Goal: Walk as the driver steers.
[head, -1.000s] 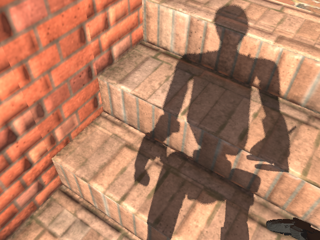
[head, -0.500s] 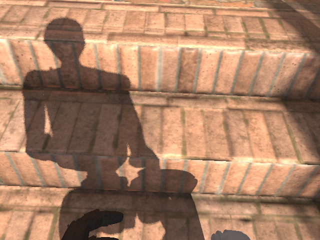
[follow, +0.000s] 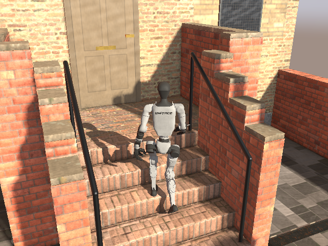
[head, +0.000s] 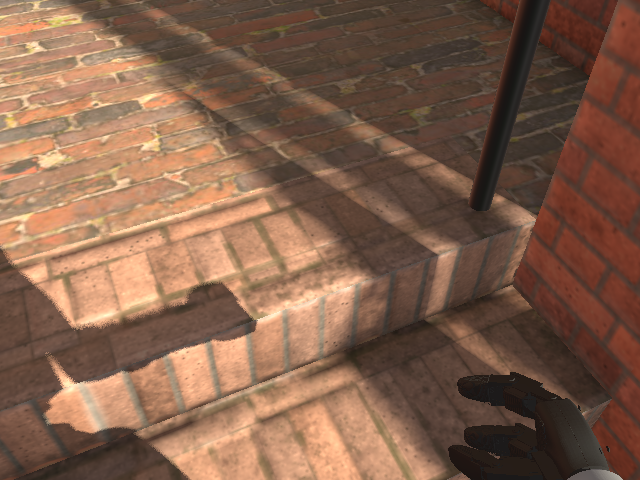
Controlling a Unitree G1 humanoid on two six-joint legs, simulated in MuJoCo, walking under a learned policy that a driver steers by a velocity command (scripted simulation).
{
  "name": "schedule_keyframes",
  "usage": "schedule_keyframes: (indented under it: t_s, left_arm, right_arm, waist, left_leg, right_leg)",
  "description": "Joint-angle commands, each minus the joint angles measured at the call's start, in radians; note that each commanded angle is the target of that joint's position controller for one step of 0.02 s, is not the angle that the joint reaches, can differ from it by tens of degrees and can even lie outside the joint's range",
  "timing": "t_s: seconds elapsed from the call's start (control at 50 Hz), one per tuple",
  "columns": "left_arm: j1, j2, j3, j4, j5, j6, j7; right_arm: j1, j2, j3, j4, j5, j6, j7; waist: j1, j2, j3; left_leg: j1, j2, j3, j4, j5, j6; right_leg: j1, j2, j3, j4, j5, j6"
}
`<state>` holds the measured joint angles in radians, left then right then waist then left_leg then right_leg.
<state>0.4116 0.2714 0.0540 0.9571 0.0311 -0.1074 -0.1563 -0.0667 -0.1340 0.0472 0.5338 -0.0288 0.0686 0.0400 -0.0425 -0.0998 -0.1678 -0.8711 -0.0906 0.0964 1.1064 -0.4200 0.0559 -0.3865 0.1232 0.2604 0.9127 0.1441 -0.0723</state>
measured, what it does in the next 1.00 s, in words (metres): climbs: right foot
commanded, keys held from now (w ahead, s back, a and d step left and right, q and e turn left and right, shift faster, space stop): shift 1.00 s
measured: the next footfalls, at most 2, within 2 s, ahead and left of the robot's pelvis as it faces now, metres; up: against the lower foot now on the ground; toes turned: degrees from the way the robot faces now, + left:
right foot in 0.38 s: +0.20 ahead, -0.15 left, +0.00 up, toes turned -10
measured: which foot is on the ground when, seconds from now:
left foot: down 0.00-1.00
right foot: up 0.00-0.36, down 0.38-1.00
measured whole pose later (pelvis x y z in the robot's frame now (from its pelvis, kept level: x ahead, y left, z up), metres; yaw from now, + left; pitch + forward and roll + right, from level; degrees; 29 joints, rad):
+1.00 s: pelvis +0.15 -0.04 +0.11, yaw -5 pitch -1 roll -1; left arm 0.34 0.16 0.00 0.99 0.01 -0.03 0.05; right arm 0.34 -0.18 0.01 1.05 -0.01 -0.01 -0.07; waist -0.01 0.02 0.00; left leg -0.10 0.06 0.01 0.41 -0.30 -0.04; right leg -0.21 0.00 -0.10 0.40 -0.19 -0.03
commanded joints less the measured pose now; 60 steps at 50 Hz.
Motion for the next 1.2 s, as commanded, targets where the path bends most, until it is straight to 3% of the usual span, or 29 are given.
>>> schedule_keyframes:
  t_s: [0.02,0.04,0.06,0.08,0.1,0.12,0.16,0.18,0.22,0.24,0.26,0.28,0.3,0.34,0.36,0.38,0.4,0.42,0.44,0.46,0.5,0.54,0.56,0.58,0.6,0.66,0.8,0.98,1.2]
  left_arm:
    - [-0.033,0.04,0.044,-0.088,-0.041,0.023,0.014]
    - [-0.095,0.02,0.033,-0.108,-0.051,0.026,0.052]
    - [-0.121,0.049,0.033,-0.114,-0.019,0.038,0.093]
    - [-0.185,0.008,0.011,-0.151,0.015,0.041,0.113]
    - [-0.219,-0.041,-0.008,-0.167,0.02,0.042,0.118]
    - [-0.213,-0.083,-0.031,-0.154,0.012,0.043,0.105]
    - [-0.241,-0.05,-0.041,-0.147,0.009,0.042,0.063]
    - [-0.3,-0.035,-0.043,-0.177,0.005,0.043,0.064]
    - [-0.322,0.008,-0.036,-0.172,0.021,0.052,0.05]
    - [-0.367,0.011,-0.04,-0.193,0.021,0.057,0.056]
    - [-0.364,0.016,-0.037,-0.183,0.042,0.059,0.053]
    - [-0.376,0.034,-0.023,-0.188,0.042,0.055,0.048]
    - [-0.359,0.012,-0.019,-0.182,0.043,0.044,0.049]
    - [-0.343,0.025,-0.006,-0.169,0.031,0.038,0.037]
    - [-0.372,0.034,0.002,-0.168,0.022,0.03,0.046]
    - [-0.311,0.05,0.014,-0.139,0.025,0.019,0.067]
    - [-0.352,0.115,0.022,-0.166,0.021,0.005,0.081]
    - [-0.459,0.046,-0.005,-0.213,-0.036,-0.005,0.067]
    - [-0.481,-0.015,-0.017,-0.212,-0.055,0.006,0.058]
    - [-0.504,-0.029,-0.022,-0.188,-0.06,0.004,0.057]
    - [-0.464,-0.009,-0.014,-0.15,-0.038,0.003,0.06]
    - [-0.445,-0.012,-0.016,-0.122,-0.019,0.001,0.073]
    - [-0.246,-0.088,-0.043,-0.066,-0.012,0.022,0.164]
    - [-0.238,-0.068,-0.037,-0.051,-0.019,0.028,0.193]
    - [-0.224,-0.05,-0.033,-0.047,-0.022,0.03,0.204]
    - [-0.215,-0.036,-0.031,-0.048,-0.024,0.035,0.2]
    - [-0.128,-0.044,-0.036,-0.017,-0.017,0.052,0.208]
    - [-0.03,-0.042,-0.049,0.002,-0.018,0.077,0.212]
    - [0.023,-0.058,-0.06,0.019,-0.02,0.092,0.214]
  right_arm:
    - [0.384,-0.172,-0.078,0.162,-0.08,-0.049,0.003]
    - [0.283,-0.088,-0.057,0.226,-0.042,-0.092,0.019]
    - [0.247,0.028,-0.024,0.259,-0.015,-0.131,0.012]
    - [0.219,0.085,-0.012,0.292,0.008,-0.154,-0.006]
    - [0.162,0.119,-0.003,0.302,0.015,-0.172,-0.024]
    - [0.162,0.114,-0.003,0.32,0.016,-0.178,-0.042]
    - [0.214,-0.006,-0.032,0.325,-0.004,-0.173,-0.039]
    - [0.256,-0.043,-0.042,0.328,-0.016,-0.165,-0.035]
    - [0.286,-0.13,-0.064,0.32,-0.017,-0.159,-0.023]
    - [0.284,-0.15,-0.073,0.316,-0.02,-0.155,-0.022]
    - [0.232,-0.135,-0.066,0.29,-0.002,-0.167,-0.019]
    - [0.212,-0.146,-0.066,0.273,0.019,-0.183,-0.021]
    - [0.124,-0.107,-0.043,0.26,0.008,-0.213,-0.014]
    - [0.107,-0.107,-0.032,0.271,0.051,-0.234,0.001]
    - [0.213,-0.109,-0.036,0.31,0.072,-0.229,0.015]
    - [0.332,-0.12,-0.05,0.345,0.055,-0.211,0.031]
    - [0.572,-0.043,-0.052,0.401,0.048,-0.196,0.016]
    - [0.614,-0.013,-0.035,0.411,0.057,-0.195,0.013]
    - [0.455,-0.048,-0.041,0.391,0.061,-0.173,0.015]
    - [0.38,-0.028,-0.035,0.362,0.052,-0.157,0.012]
    - [0.331,-0.076,-0.054,0.367,0.052,-0.142,-0.003]
    - [0.3,-0.079,-0.054,0.363,0.042,-0.141,0.0]
    - [0.425,-0.092,-0.066,0.404,0.019,-0.137,-0.051]
    - [0.399,-0.134,-0.074,0.423,0.02,-0.133,-0.077]
    - [0.368,-0.145,-0.075,0.42,0.022,-0.129,-0.088]
    - [0.363,-0.135,-0.075,0.431,0.04,-0.113,-0.088]
    - [0.41,-0.125,-0.068,0.475,0.016,-0.088,-0.1]
    - [0.476,-0.137,-0.055,0.504,0.017,-0.079,-0.109]
    - [0.528,-0.103,-0.041,0.509,0.019,-0.077,-0.112]
  waist:
    - [-0.066,0.171,-0.008]
    - [0.0,0.116,0.026]
    - [0.011,0.004,-0.09]
    - [0.045,0.003,-0.088]
    - [0.09,0.01,-0.043]
    - [0.095,0.088,-0.034]
    - [0.065,0.055,-0.018]
    - [0.028,0.068,-0.019]
    - [-0.004,0.149,0.01]
    - [0.004,0.128,0.042]
    - [0.016,0.118,0.051]
    - [0.026,0.139,0.064]
    - [0.092,0.17,0.11]
    - [0.125,0.131,0.121]
    - [0.09,0.133,0.13]
    - [0.042,0.131,0.064]
    - [-0.095,-0.042,-0.029]
    - [-0.095,-0.146,-0.087]
    - [-0.054,-0.019,-0.004]
    - [-0.06,0.039,0.031]
    - [-0.03,0.024,0.034]
    - [-0.023,0.065,0.019]
    - [-0.005,0.04,0.021]
    - [0.012,0.09,0.08]
    - [0.023,0.105,0.081]
    - [0.017,0.113,0.058]
    - [0.018,0.102,0.141]
    - [0.035,0.099,0.207]
    - [0.041,0.107,0.257]
  left_leg:
    - [0.671,0.345,-0.861,-0.612,0.425,0.319]
    - [0.604,0.322,-0.66,-0.565,0.509,0.287]
    - [0.677,0.303,-0.499,-0.572,0.605,0.236]
    - [0.634,0.251,-0.353,-0.569,0.541,0.18]
    - [0.519,0.192,-0.242,-0.628,0.391,0.111]
    - [0.445,0.161,-0.199,-0.681,0.372,0.082]
    - [0.364,0.159,-0.159,-0.726,0.365,0.092]
    - [0.377,0.195,-0.201,-0.746,0.264,0.117]
    - [0.322,0.197,-0.187,-0.801,0.083,0.122]
    - [0.327,0.227,-0.23,-0.829,0.012,0.107]
    - [0.244,0.216,-0.202,-0.83,0.008,0.08]
    - [0.191,0.194,-0.176,-0.82,-0.03,0.057]
    - [0.138,0.212,-0.181,-0.767,-0.02,0.002]
    - [0.236,0.212,-0.142,-0.679,0.003,0.016]
    - [0.318,0.221,-0.157,-0.628,0.072,0.036]
    - [0.395,0.215,-0.153,-0.517,0.125,0.04]
    - [0.416,0.131,-0.09,-0.361,0.017,-0.056]
    - [0.322,0.118,-0.097,-0.366,-0.015,-0.156]
    - [0.385,0.134,-0.098,-0.376,0.073,-0.182]
    - [0.462,0.139,-0.067,-0.422,0.151,-0.17]
    - [0.482,0.139,-0.055,-0.452,0.146,-0.123]
    - [0.543,0.138,-0.053,-0.492,0.207,-0.095]
    - [0.6,0.2,-0.123,-0.64,0.317,-0.062]
    - [0.597,0.196,-0.132,-0.65,0.383,-0.061]
    - [0.624,0.194,-0.128,-0.653,0.417,-0.061]
    - [0.68,0.197,-0.111,-0.68,0.427,-0.065]
    - [0.699,0.207,-0.113,-0.735,0.337,-0.06]
    - [0.662,0.207,-0.122,-0.761,0.284,-0.041]
    - [0.633,0.2,-0.133,-0.78,0.214,-0.026]
  right_leg:
    - [-0.677,0.109,0.199,1.007,-0.158,-0.007]
    - [-0.764,0.078,0.152,1.011,-0.158,-0.062]
    - [-0.744,0.012,0.117,0.899,-0.187,-0.074]
    - [-0.715,-0.074,0.037,0.792,-0.247,-0.061]
    - [-0.634,-0.142,-0.032,0.675,-0.363,-0.029]
    - [-0.578,-0.154,-0.088,0.699,-0.416,-0.007]
    - [-0.545,-0.163,-0.174,0.671,-0.288,0.048]
    - [-0.587,-0.167,-0.177,0.668,-0.309,0.074]
    - [-0.511,-0.174,-0.264,0.618,-0.38,0.101]
    - [-0.483,-0.205,-0.249,0.458,-0.436,0.119]
    - [-0.315,-0.208,-0.285,0.343,-0.388,0.126]
    - [-0.19,-0.2,-0.292,0.245,-0.37,0.138]
    - [-0.064,-0.254,-0.199,0.169,-0.231,0.126]
    - [0.037,-0.217,-0.272,-0.157,-0.253,0.117]
    - [0.071,-0.19,-0.326,-0.333,-0.266,0.097]
    - [0.164,-0.192,-0.317,-0.371,-0.23,0.061]
    - [0.232,-0.323,-0.161,-0.33,0.335,-0.093]
    - [0.289,-0.415,0.074,-0.415,0.158,-0.179]
    - [0.141,-0.366,0.093,-0.453,-0.175,-0.124]
    - [0.046,-0.318,-0.001,-0.456,-0.306,-0.063]
    - [0.07,-0.295,-0.061,-0.474,-0.352,-0.003]
    - [0.087,-0.27,-0.121,-0.459,-0.26,0.012]
    - [0.186,-0.252,-0.178,-0.467,-0.1,0.015]
    - [0.22,-0.225,-0.212,-0.439,0.013,0.022]
    - [0.235,-0.227,-0.215,-0.446,0.072,0.028]
    - [0.297,-0.233,-0.215,-0.476,0.142,0.021]
    - [0.266,-0.227,-0.239,-0.549,-0.025,0.02]
    - [0.243,-0.228,-0.248,-0.579,-0.198,0.022]
    - [0.188,-0.232,-0.254,-0.589,-0.322,0.029]
Over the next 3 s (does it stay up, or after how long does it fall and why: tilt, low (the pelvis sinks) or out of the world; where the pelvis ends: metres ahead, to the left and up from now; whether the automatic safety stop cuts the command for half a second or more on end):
stays up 0.34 -0.01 0.15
